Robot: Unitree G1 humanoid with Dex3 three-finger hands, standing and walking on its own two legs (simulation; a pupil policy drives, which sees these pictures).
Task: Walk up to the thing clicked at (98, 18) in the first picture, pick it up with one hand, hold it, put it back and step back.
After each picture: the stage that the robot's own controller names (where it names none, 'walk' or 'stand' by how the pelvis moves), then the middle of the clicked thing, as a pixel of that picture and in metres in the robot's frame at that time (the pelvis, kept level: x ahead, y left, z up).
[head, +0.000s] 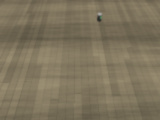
stand; (99, 17) +2.08 -0.28 -0.72
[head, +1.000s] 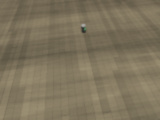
walk; (83, 28) +1.94 +0.08 -0.71
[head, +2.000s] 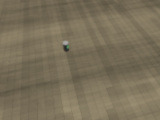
walk; (66, 46) +1.38 +0.24 -0.71
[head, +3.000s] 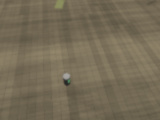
walk; (66, 79) +0.91 +0.19 -0.71
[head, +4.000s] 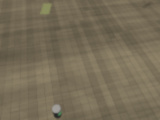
walk; (57, 111) +0.56 +0.20 -0.69
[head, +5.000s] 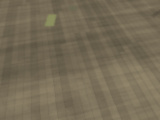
stand; out of the picture +0.38 +0.17 -0.71
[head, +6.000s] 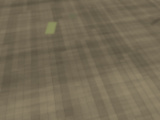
stand; out of the picture +0.36 +0.16 -0.72
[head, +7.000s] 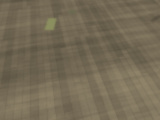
stand; out of the picture +0.37 +0.17 -0.73
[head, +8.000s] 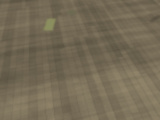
stand; out of the picture +0.36 +0.19 -0.73
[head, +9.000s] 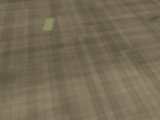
stand; out of the picture +0.35 +0.19 -0.73
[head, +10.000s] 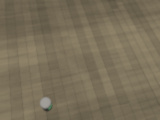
go down; (46, 104) +0.40 +0.19 -0.57
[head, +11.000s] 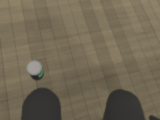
go down; (35, 71) +0.44 +0.23 -0.32
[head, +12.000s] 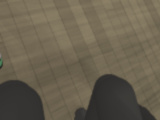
close in; out of the picture +0.42 +0.26 -0.24
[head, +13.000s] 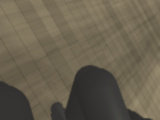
close; out of the picture +0.42 +0.29 -0.22
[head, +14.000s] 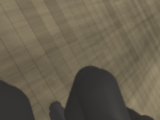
lift; out of the picture +0.40 +0.29 -0.22
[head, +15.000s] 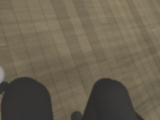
lift; out of the picture +0.33 +0.26 -0.16
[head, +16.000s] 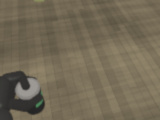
lift; (31, 97) +0.32 +0.18 +0.01
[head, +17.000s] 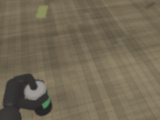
hold; (39, 99) +0.33 +0.16 -0.01
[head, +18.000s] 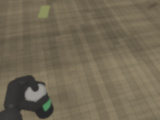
hold; (40, 102) +0.32 +0.16 -0.02
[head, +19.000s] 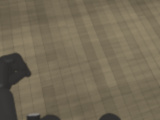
crouch; out of the picture +0.25 +0.23 -0.41
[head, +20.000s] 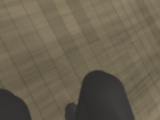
lower; out of the picture +0.17 +0.25 -0.24
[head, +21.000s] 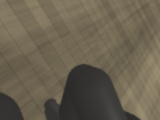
lower; out of the picture +0.16 +0.26 -0.23
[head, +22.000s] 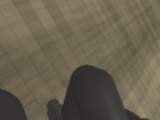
lower; out of the picture +0.16 +0.26 -0.23
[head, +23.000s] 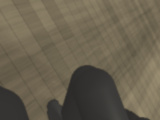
lower; out of the picture +0.16 +0.26 -0.23
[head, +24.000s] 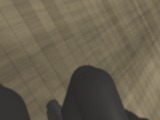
lower; out of the picture +0.16 +0.26 -0.23
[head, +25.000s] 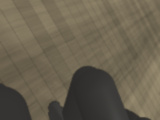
open; out of the picture +0.16 +0.26 -0.23
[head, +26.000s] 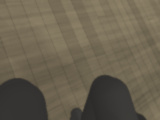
stand; out of the picture +0.18 +0.25 -0.25
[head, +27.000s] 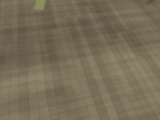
stand; out of the picture +0.15 +0.22 -0.63
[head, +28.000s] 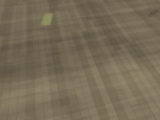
stand; out of the picture +0.16 +0.24 -0.67
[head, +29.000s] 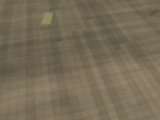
stand; out of the picture +0.15 +0.23 -0.67
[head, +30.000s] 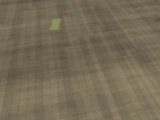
stand; out of the picture +0.17 +0.22 -0.72
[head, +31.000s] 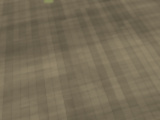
walk; out of the picture +0.26 +0.21 -0.70
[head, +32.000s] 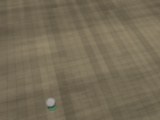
walk; (51, 104) +0.54 +0.22 -0.70
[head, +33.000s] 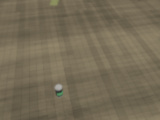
stand; (59, 90) +0.79 +0.23 -0.70
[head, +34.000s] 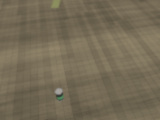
stand; (59, 94) +0.77 +0.23 -0.72
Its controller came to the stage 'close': yes
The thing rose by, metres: 0.71
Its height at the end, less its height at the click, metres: +0.00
